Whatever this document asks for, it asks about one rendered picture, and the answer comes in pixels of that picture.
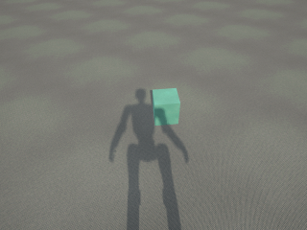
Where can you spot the carton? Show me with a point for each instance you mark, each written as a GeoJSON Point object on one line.
{"type": "Point", "coordinates": [166, 106]}

